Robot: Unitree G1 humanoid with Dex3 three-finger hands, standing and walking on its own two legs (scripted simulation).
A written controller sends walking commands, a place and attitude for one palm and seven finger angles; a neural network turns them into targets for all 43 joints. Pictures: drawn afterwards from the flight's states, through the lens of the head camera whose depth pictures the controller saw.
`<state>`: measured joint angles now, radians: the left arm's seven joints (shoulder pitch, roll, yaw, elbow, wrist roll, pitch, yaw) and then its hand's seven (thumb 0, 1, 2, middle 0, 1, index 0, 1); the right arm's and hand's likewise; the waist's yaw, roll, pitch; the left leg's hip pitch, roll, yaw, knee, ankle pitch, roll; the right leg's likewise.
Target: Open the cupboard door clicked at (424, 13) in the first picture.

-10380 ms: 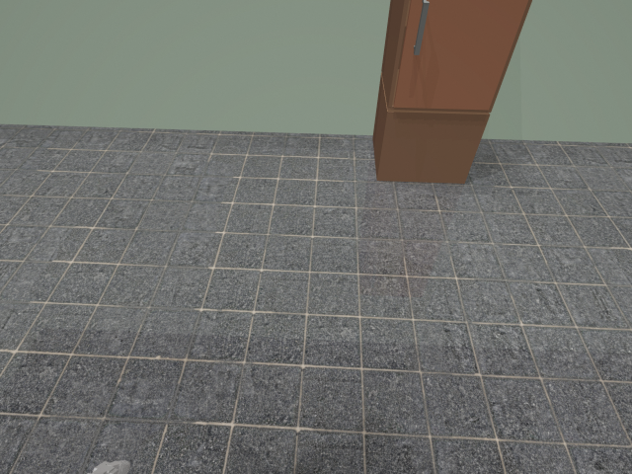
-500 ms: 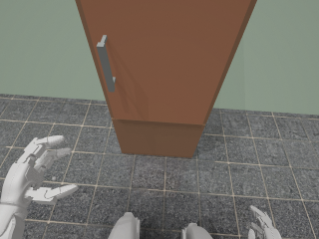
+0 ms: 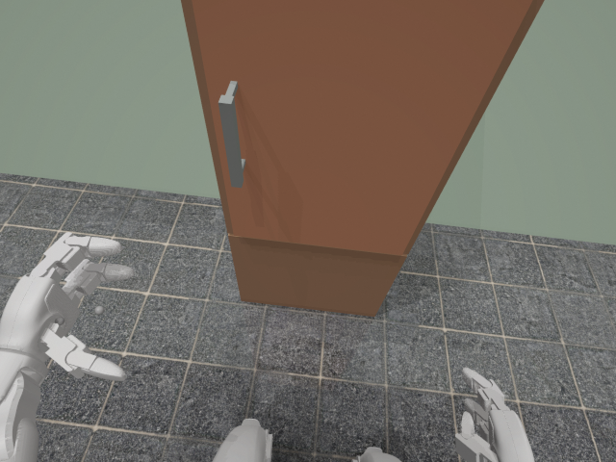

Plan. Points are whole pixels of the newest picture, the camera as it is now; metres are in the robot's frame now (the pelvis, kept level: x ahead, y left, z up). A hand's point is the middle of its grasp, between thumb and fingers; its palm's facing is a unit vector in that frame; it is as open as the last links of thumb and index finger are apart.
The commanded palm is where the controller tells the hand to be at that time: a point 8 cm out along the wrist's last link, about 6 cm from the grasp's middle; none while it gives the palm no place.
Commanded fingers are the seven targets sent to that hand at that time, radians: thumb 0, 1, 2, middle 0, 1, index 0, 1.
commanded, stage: raise the hand with hooked fingers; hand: left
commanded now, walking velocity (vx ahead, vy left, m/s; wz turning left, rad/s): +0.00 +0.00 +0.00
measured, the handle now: (235, 138) +0.58 +0.16 +0.05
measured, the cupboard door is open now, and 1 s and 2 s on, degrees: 0 0 0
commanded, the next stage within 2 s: move the hooked fingers beside the handle in 0.66 s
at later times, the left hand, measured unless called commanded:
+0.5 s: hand (119, 291) +0.29 +0.24 +0.06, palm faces -0.03 -1.00 -0.04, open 14.0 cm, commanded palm +0.26 +0.30 +0.07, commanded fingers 0.00 -0.50 0.30 -0.30 -1.20 -0.30 -1.20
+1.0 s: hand (137, 270) +0.32 +0.23 +0.06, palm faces -0.04 -1.00 -0.02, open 14.0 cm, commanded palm +0.30 +0.29 +0.06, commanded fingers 0.00 -0.50 0.30 -0.30 -1.20 -0.30 -1.20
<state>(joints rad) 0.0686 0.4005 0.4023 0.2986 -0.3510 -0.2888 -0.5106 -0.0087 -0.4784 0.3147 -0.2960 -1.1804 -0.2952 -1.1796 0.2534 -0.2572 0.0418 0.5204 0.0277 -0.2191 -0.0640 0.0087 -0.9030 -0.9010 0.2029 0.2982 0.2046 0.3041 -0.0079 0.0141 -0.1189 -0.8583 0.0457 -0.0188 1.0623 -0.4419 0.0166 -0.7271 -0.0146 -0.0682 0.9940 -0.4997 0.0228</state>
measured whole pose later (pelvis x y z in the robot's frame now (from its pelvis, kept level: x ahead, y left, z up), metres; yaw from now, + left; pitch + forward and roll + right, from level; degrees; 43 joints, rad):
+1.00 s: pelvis +0.00 -0.03 +0.00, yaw +0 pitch +14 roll -2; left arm -0.19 0.43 0.42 0.58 -0.33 -0.33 -0.55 -0.01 -0.51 0.30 -0.30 -1.20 -0.30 -1.20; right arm 0.27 -0.28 0.03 0.57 0.04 -0.17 -0.09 0.01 -0.90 -0.90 0.20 0.30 0.20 0.30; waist -0.02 0.02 -0.11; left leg -0.86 0.06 -0.03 1.04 -0.42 -0.02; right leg -0.75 0.00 -0.07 1.02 -0.51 -0.01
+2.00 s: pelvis +0.00 -0.02 -0.02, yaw -2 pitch +20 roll -3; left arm -0.75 0.59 0.46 1.11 -0.17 -0.38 -0.47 -0.01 -0.50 0.30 -0.30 -1.20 -0.30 -1.20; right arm 0.34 -0.28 0.03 0.62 0.02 0.01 -0.06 0.00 -0.91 -0.90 0.20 0.30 0.20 0.30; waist -0.12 0.01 -0.12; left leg -1.03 0.08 -0.01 1.12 -0.45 -0.01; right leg -0.93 0.02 -0.05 1.08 -0.51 0.00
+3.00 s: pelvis +0.01 +0.00 -0.02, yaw -4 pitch +25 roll -5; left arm -0.90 0.64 0.47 1.16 -0.10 -0.35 -0.40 -0.01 -0.50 0.30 -0.30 -1.20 -0.30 -1.20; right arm 0.36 -0.27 0.05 0.60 -0.01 0.08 -0.02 0.00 -0.91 -0.90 0.20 0.30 0.20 0.30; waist -0.18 0.02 -0.12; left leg -1.11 0.09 -0.01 1.15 -0.47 0.01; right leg -0.99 0.03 -0.04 1.07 -0.51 0.02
